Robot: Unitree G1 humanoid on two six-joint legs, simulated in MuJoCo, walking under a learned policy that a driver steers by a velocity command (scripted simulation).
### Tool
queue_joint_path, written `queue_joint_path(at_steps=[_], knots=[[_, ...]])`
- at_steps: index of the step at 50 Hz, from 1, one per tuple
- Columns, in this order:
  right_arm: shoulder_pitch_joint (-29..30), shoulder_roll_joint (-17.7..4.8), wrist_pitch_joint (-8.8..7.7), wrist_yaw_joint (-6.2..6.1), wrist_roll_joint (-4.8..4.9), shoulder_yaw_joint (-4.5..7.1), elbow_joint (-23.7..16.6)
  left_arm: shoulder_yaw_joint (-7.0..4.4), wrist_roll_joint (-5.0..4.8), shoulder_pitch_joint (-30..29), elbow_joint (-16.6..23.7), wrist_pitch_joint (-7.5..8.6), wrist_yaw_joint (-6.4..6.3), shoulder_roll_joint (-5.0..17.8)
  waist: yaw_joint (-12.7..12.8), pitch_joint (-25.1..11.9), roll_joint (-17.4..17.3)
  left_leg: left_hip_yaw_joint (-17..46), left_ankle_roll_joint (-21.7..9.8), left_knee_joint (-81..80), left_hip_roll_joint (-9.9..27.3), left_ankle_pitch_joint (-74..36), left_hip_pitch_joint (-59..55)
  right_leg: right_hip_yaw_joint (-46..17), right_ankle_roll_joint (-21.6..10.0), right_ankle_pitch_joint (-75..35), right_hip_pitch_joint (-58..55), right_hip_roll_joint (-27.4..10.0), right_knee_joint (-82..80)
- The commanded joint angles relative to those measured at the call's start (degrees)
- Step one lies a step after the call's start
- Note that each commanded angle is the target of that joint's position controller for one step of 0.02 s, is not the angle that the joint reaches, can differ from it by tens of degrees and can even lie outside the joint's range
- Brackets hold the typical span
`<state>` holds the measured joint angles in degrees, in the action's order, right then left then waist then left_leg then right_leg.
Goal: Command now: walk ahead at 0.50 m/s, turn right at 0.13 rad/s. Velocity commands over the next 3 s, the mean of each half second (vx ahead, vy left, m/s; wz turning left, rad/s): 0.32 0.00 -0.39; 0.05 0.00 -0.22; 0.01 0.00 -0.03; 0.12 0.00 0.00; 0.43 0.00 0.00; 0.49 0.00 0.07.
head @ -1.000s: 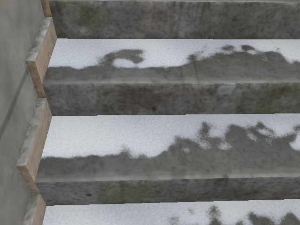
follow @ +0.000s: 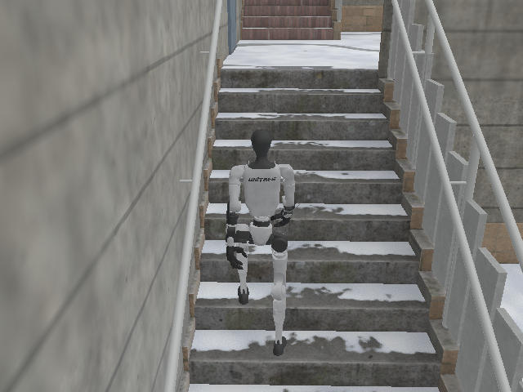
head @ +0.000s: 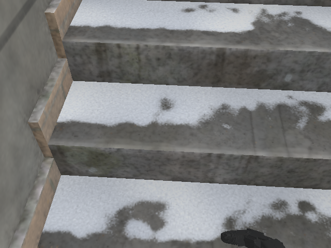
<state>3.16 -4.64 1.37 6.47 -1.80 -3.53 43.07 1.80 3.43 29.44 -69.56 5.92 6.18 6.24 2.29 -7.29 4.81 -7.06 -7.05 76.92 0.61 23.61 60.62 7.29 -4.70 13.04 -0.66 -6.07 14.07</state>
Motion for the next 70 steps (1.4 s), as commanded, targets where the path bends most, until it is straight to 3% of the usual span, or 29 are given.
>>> queue_joint_path(at_steps=[1, 2, 3, 4, 6, 9, 13, 16, 18, 20, 22, 24, 26, 27, 28, 30, 31, 34, 37, 40, 42, 43, 45, 50, 51, 54, 55, 57, 70], knots=[[-21.5, -10.8, -1.61, -2.03, 0.78, 4.2, 3.6, -2.88, 0.86, 3.5, 1.5, 0.75, 1.5, 9.8, -10.2, -16.2, -2.1, 19.0, -9.6, -20.7, 3.8, -12.7, -54.7, -6.6, -5.6, -67.0, 22.9, -4.7, 29.7], [-35.6, -12.9, -1.51, -2.98, -1.24, 5.0, 9.0, -2.08, 0.72, -1.3, 2.8, -0.35, 2.81, 3.8, -15.2, -16.4, -12.9, 39.2, -13.7, -38.4, 12.3, -0.2, -65.6, -10.1, -3.8, -15.1, 40.8, 4.0, 45.9], [-38.0, -15.7, -2.81, -3.86, -2.12, 6.8, 10.9, -3.65, -2.42, -5.7, 3.3, -0.91, 2.88, 4.8, -14.9, -8.0, -13.5, 51.4, -12.2, -49.4, 15.7, 17.7, -55.3, -18.4, -3.1, -12.0, 49.6, 5.0, 69.2], [-34.9, -13.9, -4.32, -4.74, -0.64, 6.26, 11.2, -4.64, -2.92, -7.5, 3.9, -0.86, 1.36, 6.3, -12.5, -2.2, -17.8, 50.7, -12.8, -51.3, 17.2, 16.8, -47.2, -20.3, -3.0, -14.7, 55.0, 4.4, 83.4], [-27.5, -6.7, -5.39, -4.36, 1.7, 4.73, 14.2, -4.29, -2.24, -13.5, 7.2, -0.48, -0.94, 3.6, -7.5, 0.6, -10.8, 40.5, -13.2, -51.6, 18.4, 6.4, -40.8, -18.0, -7.0, -15.4, 60.5, 5.5, 104.5], [-19.3, 0.8, -5.9, -2.68, -0.65, 2.2, 17.0, -3.39, -1.5, -14.8, 11.4, -1.65, -1.16, -0.5, 0.4, 3.4, -1.1, 19.5, -7.1, -51.9, 14.2, -12.0, -37.4, -18.5, -12.1, -13.6, 63.7, 4.5, 98.0], [-12.3, -1.7, -8.69, -1.76, -2.95, 2.86, 14.8, -3.29, -3.01, -17.7, 14.1, -3.59, -1.3, 1.2, 2.9, 5.7, -10.1, 4.0, -7.2, -62.0, 12.9, -21.1, -33.4, -11.0, -9.3, 4.5, 64.7, 1.9, 107.8], [-23.2, -2.2, -8.66, -4.33, -5.96, 1.98, 21.5, -0.28, -4.12, -32.5, 24.6, -4.19, -3.41, -0.3, -0.9, 6.2, -6.1, 5.2, -6.6, -64.6, 17.3, -24.6, -51.0, -13.0, -12.2, 18.0, 86.6, 0.9, 111.9], [-28.1, -4.2, -8.42, -4.11, -6.16, 1.87, 23.4, 0.96, -4.81, -37.3, 28.7, -4.83, -4.62, -0.2, -1.7, 3.5, -4.8, 3.2, -4.3, -65.6, 16.5, -23.3, -58.1, -12.6, -13.5, 15.4, 90.0, -0.8, 101.9], [-30.8, -5.7, -8.17, -3.41, -5.77, 1.54, 22.1, 0.75, -3.07, -42.1, 31.9, -6.01, -4.44, 2.8, -3.1, 1.3, -6.0, -0.8, -3.9, -69.7, 14.2, -19.0, -55.8, -6.1, -12.6, 2.0, 80.7, -3.3, 82.4], [-30.6, -9.9, -7.3, -1.48, -3.08, 3.19, 19.8, 1.42, -1.83, -47.9, 34.2, -9.04, -1.55, 2.1, -3.6, 3.3, -10.0, -3.4, -6.3, -76.0, 15.3, -24.6, -42.8, 0.9, -7.8, 16.9, 60.1, -0.1, 73.8], [-30.3, -14.3, -8.74, -2.95, -1.65, 4.56, 15.6, 0.95, -2.29, -40.4, 31.3, -7.97, 0.32, 1.1, -0.6, 2.1, -11.2, -7.1, -4.7, -68.0, 17.4, -66.8, -57.6, 2.7, -4.8, 10.5, 56.0, 3.1, 67.1], [-31.4, -18.3, -9.98, -3.59, 0.01, 6.71, 14.3, 0.64, -3.32, -34.2, 29.0, -4.72, -0.69, 2.4, 2.4, 0.8, -13.3, -7.2, -1.5, -60.8, 17.7, -92.7, -67.7, 1.9, -4.9, -0.5, 47.5, 5.8, 50.6], [-32.1, -16.0, -10.34, -3.6, 0.72, 6.99, 11.3, -0.26, -3.74, -31.9, 27.5, -3.55, -2.62, 6.8, 0.6, -6.9, -10.1, -9.1, 1.8, -52.7, 13.0, -87.5, -61.6, -5.4, -8.6, -25.7, 32.5, 5.5, 53.9], [-37.4, -12.0, -10.5, -2.93, -0.23, 6.27, 10.5, -0.32, -3.09, -29.6, 28.8, -4.25, -3.38, 9.5, 0.2, -15.1, -4.2, -4.1, 5.0, -44.6, 7.4, -66.0, -45.6, -18.3, -12.1, -24.8, 15.6, 2.4, 49.9], [-26.0, -9.0, -8.86, 0.57, -0.64, 7.31, 5.8, -5.44, 1.27, -11.4, 23.0, -5.18, -5.12, 19.7, 7.7, -16.7, 8.8, 8.0, 7.2, -10.3, -1.3, -8.4, -26.5, -43.9, -15.1, -5.0, 8.3, -6.6, 19.4], [-29.8, -10.7, -7.45, 1.65, 0.0, 8.9, 8.8, -7.72, 1.03, -10.7, 20.8, -4.11, -5.3, 22.7, 6.3, -15.3, 8.4, 17.8, 7.0, 13.1, -2.9, -10.2, -24.9, -46.9, -14.0, -2.6, 14.8, -8.2, 14.4], [-29.5, -5.8, -8.1, 0.02, -0.01, 6.76, 12.1, -6.09, -2.44, -25.1, 19.4, -3.38, -4.35, 14.3, -0.9, -0.4, -2.5, 20.6, 5.4, 26.8, -1.6, -16.0, -12.5, -39.9, -7.6, 20.1, 31.6, -5.1, 13.8], [-28.2, -6.8, -6.66, -2.0, 1.68, 5.79, 15.2, -3.72, 0.0, -30.6, 19.5, -3.74, -4.25, 7.2, -4.2, -2.2, -7.7, 22.5, 4.5, 20.5, 1.0, -23.6, -12.5, -31.6, -3.3, 8.8, 33.9, -4.2, 10.6], [-22.9, -11.4, -6.7, -1.23, 1.05, 6.97, 13.9, -2.06, -1.37, -32.0, 19.9, -1.62, -3.11, 6.4, -7.0, -2.8, -4.4, 18.6, 10.5, 3.5, 3.8, -17.7, -20.0, -14.5, 2.2, 4.3, 32.9, 0.0, 9.3], [-24.5, -12.5, -6.81, -0.52, 0.03, 7.29, 13.9, -2.74, -3.32, -33.9, 21.8, 0.43, -2.59, 10.2, -9.0, 0.0, -1.1, 12.9, 13.5, -7.0, 4.4, -14.2, -32.6, -8.5, 2.7, 4.0, 36.9, 2.7, 5.6], [-25.5, -11.9, -6.88, -0.13, -0.09, 6.94, 13.2, -3.18, -2.55, -35.5, 22.2, 0.78, -2.52, 12.0, -9.7, 0.2, -0.4, 11.5, 13.9, -8.3, 4.0, -14.8, -40.1, -7.0, 0.5, 1.0, 40.4, 3.0, 6.9], [-24.2, -10.6, -7.41, 0.16, 0.19, 6.15, 11.2, -3.67, -1.85, -32.4, 21.8, 1.32, -1.87, 13.3, -7.3, 3.8, -1.9, 11.4, 14.2, -16.9, 3.9, -12.3, -39.4, -9.1, -1.8, -0.3, 34.0, 0.1, 7.9], [-20.1, -10.8, -7.76, -1.74, 3.26, 4.67, 6.3, -2.28, -4.87, -22.7, 16.6, -0.02, 1.95, 8.2, -3.1, 6.7, -3.4, 10.6, 10.7, -43.2, 4.0, -16.1, -39.1, -17.9, -2.5, 2.0, 20.5, -3.1, 12.6], [-16.9, -11.9, -7.68, -1.81, 3.21, 4.61, 5.0, -3.41, -4.44, -17.6, 15.4, 0.14, 1.51, 11.0, 0.8, 5.5, -5.0, 9.3, 9.0, -42.8, 2.5, -12.8, -38.2, -15.3, -1.3, 1.2, 17.0, -1.1, 12.2], [-16.2, -8.7, -7.9, -1.5, 2.62, 3.82, 4.5, -3.95, -2.62, -23.8, 17.1, 0.54, 0.35, 12.0, -1.4, 5.5, -5.8, 8.9, 8.9, -46.1, 1.5, -7.7, -35.7, -9.0, 0.1, 9.1, 16.6, 2.0, 13.2], [-24.6, -9.8, -6.36, -7.54, 2.51, 5.09, 7.7, -3.7, -2.17, -21.1, 16.8, -2.56, -5.23, 8.6, -2.9, 3.0, -4.3, 11.2, 6.6, -50.4, 4.4, -15.5, -41.0, -10.1, 0.9, -1.2, 13.5, 2.0, 12.3], [-21.1, -10.3, -4.6, -11.11, 3.04, 4.56, 7.8, -3.24, -2.71, -21.9, 16.5, -4.0, -7.64, 7.6, -2.2, 4.2, -7.8, 12.1, 6.8, -49.3, 4.7, -21.5, -43.6, -8.9, 2.1, -9.7, 14.0, 2.6, 12.6], [-20.2, -8.6, -3.17, -10.83, 3.48, 3.95, 11.6, -3.93, -3.17, -15.7, 15.2, -4.66, -8.56, 6.3, -2.3, 7.4, -5.2, 11.4, 5.5, -54.4, 5.7, -17.5, -48.9, -8.9, 2.8, -9.3, 13.7, 1.9, 6.5]])
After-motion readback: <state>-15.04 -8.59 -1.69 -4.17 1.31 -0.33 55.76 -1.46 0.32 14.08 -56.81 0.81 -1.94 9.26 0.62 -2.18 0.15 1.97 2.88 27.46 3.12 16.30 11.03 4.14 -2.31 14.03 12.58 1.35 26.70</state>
